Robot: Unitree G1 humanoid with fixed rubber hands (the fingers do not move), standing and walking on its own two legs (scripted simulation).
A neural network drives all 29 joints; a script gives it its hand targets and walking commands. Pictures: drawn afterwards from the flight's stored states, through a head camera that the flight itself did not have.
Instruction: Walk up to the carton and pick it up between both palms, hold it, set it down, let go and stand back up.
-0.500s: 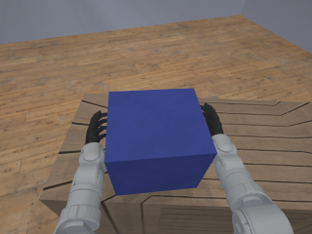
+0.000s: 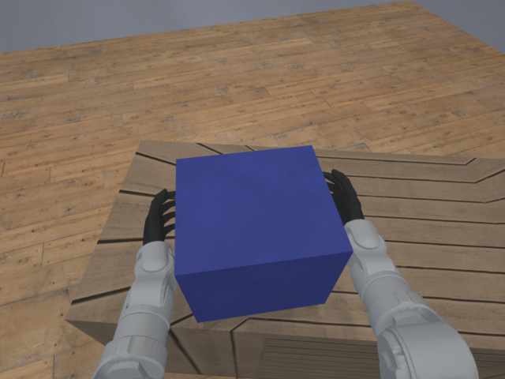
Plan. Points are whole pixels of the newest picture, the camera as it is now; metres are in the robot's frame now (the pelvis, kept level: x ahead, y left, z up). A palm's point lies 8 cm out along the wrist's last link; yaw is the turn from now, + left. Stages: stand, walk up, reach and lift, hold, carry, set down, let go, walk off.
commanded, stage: set down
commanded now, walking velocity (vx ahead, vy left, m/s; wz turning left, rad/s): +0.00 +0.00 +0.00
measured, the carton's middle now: (254, 234) +0.36 +0.04 +0.00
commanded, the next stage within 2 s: none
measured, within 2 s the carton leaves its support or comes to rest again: rests again in 0.50 s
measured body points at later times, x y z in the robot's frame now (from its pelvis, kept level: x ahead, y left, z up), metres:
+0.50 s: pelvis +0.03 -0.02 -0.01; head +0.16 -0.03 +0.42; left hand +0.36 +0.19 -0.05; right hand +0.45 -0.12 -0.03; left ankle -0.05 +0.12 -0.74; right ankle -0.02 -0.09 -0.75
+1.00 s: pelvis +0.01 -0.02 -0.02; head +0.16 -0.03 +0.41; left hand +0.35 +0.19 -0.06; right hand +0.45 -0.12 -0.04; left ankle -0.05 +0.12 -0.75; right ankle -0.02 -0.10 -0.75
